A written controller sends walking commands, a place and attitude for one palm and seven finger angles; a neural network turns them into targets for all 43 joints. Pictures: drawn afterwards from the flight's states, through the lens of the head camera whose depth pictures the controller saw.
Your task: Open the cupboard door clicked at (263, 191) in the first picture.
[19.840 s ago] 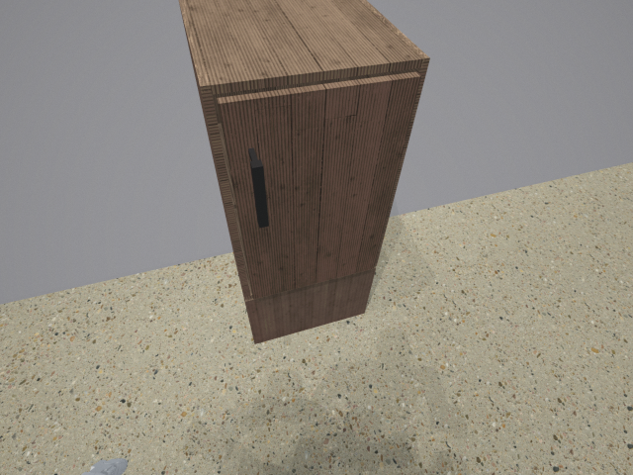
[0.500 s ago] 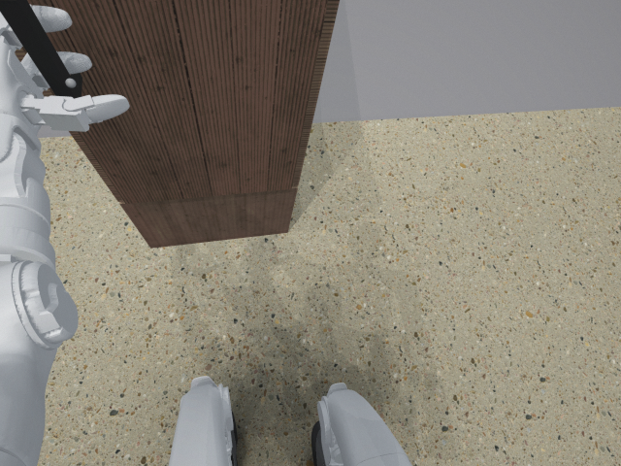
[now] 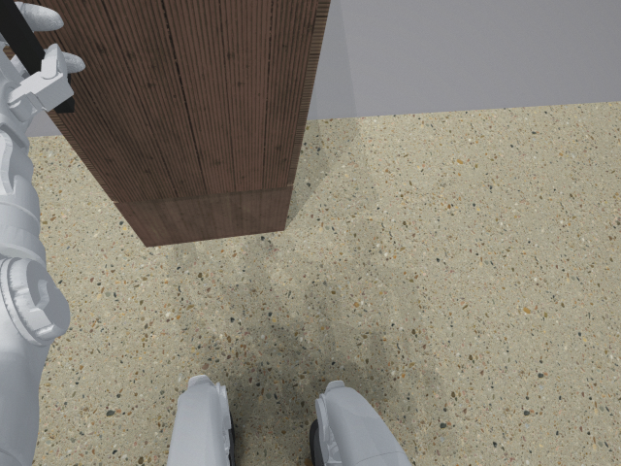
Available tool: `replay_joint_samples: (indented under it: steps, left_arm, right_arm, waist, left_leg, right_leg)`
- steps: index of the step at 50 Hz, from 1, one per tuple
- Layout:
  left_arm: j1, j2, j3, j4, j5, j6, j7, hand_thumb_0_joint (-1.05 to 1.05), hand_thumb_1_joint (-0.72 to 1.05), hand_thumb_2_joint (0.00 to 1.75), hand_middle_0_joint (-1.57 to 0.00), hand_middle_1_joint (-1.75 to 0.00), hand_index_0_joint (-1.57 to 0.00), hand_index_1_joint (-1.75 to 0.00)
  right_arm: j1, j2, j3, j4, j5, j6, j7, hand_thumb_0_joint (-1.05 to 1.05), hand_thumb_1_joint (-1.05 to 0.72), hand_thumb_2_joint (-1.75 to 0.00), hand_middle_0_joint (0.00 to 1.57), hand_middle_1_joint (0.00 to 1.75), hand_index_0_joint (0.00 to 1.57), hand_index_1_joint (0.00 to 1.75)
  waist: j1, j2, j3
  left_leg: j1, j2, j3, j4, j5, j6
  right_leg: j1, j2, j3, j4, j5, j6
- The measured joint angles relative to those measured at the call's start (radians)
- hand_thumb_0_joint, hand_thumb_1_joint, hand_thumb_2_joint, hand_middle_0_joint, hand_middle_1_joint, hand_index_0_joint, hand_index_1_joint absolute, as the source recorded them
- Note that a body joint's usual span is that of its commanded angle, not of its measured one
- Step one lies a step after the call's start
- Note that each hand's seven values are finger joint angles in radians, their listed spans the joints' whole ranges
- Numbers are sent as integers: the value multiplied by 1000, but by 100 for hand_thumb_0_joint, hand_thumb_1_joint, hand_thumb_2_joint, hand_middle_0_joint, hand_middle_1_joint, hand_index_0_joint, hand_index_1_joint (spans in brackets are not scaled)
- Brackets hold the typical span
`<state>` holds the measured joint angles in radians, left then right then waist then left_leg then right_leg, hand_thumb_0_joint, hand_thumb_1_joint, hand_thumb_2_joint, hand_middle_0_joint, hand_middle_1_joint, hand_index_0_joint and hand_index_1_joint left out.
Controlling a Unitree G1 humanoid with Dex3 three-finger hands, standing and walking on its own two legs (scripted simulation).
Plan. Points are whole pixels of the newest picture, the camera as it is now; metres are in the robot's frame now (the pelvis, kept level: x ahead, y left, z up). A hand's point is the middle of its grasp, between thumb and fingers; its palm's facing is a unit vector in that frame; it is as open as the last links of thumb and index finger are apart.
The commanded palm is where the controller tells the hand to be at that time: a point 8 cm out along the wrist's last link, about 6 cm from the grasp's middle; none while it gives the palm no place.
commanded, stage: pull the door open along its arc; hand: left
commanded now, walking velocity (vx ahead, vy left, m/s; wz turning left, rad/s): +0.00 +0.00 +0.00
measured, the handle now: (35, 44) +0.59 +0.26 +0.09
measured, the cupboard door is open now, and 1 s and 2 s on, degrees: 0 49 47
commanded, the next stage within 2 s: open thumb and fingers to let go in 0.90 s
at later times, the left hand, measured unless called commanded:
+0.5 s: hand (83, 147) +0.46 +0.20 +0.09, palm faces +0.16 -0.98 +0.07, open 5.6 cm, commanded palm +0.39 +0.23 +0.08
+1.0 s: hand (228, 257) +0.33 +0.06 +0.09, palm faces +0.45 -0.90 +0.02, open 6.1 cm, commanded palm +0.29 +0.10 +0.08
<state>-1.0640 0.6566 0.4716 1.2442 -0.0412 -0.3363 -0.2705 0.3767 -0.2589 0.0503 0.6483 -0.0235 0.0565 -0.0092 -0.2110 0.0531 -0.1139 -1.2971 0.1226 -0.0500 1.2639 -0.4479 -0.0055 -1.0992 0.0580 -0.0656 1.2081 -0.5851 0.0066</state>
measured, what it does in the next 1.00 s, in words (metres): shifts its weight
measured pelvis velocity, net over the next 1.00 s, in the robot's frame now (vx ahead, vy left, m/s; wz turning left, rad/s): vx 0.03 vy -0.04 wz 0.09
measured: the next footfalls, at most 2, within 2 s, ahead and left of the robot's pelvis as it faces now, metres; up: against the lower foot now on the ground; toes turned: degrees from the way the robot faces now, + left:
none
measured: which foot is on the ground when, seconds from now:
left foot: down 0.00-1.00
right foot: down 0.00-1.00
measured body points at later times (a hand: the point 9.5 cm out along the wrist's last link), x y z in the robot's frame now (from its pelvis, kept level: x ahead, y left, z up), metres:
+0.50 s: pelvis +0.02 +0.00 +0.03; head +0.13 +0.03 +0.47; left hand +0.44 +0.25 +0.08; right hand +0.06 -0.25 -0.08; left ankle +0.06 +0.12 -0.62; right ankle -0.01 -0.13 -0.62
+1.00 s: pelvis +0.03 -0.04 +0.04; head +0.08 -0.05 +0.49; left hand +0.30 +0.11 +0.09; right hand +0.22 -0.24 -0.06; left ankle +0.06 +0.12 -0.62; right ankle -0.01 -0.13 -0.62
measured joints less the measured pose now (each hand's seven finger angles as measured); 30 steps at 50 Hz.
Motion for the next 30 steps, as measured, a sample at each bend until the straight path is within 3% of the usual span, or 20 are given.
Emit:
replay_joint_samples:
  steps: [11,17,22,24,26,30]
  left_arm:
    - [77,-53,-10,-85,-25,4,29,-1,79,83,-37,-135,-39,-135]
    - [232,-142,-32,-215,-69,-7,34,-1,78,80,-37,-135,-38,-135]
    - [422,-248,-92,-384,-112,-14,57,-1,77,77,-37,-135,-38,-135]
    - [499,-325,-121,-469,-136,-11,127,0,75,75,-37,-135,-38,-135]
    - [575,-419,-154,-561,-140,-15,250,0,73,74,-37,-135,-38,-135]
    - [715,-571,-247,-719,-56,-27,502,-1,72,74,-37,-135,-39,-135]
  right_arm:
    - [11,11,-12,-1,1,6,12,0,-91,-90,20,30,20,30]
    - [19,18,-26,-12,14,21,22,0,-91,-90,20,30,20,30]
    - [11,23,-42,-32,26,28,34,0,-91,-90,20,30,20,30]
    - [4,26,-52,-39,23,21,36,1,-91,-90,20,30,20,30]
    - [-10,29,-58,-45,14,11,45,1,-91,-90,20,30,20,30]
    - [-59,39,-64,-67,-16,7,70,1,-91,-90,20,30,20,30]
  waist:
    - [16,2,-5]
    - [42,1,-19]
    - [69,-4,-38]
    - [90,-7,-45]
    - [107,-11,-54]
    - [131,-18,-66]
  left_leg:
    - [27,-1,13,-19,3,2]
    - [99,-5,34,-65,5,5]
    - [182,-13,49,-113,6,6]
    - [217,-15,55,-132,6,5]
    - [247,-20,59,-148,7,4]
    - [290,-30,63,-165,8,0]
  right_leg:
    - [21,-3,12,-16,6,3]
    - [84,-9,29,-58,12,7]
    - [162,-19,40,-103,15,9]
    - [196,-21,44,-123,16,10]
    - [223,-26,47,-137,17,10]
    - [262,-37,48,-141,9,8]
